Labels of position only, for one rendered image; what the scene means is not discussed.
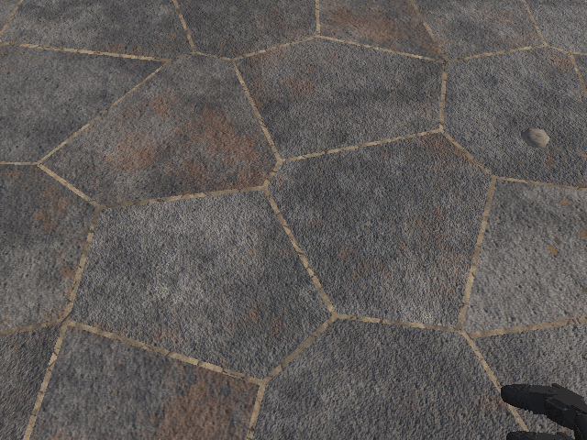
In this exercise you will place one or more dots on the robot right hand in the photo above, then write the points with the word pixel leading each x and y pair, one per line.
pixel 559 404

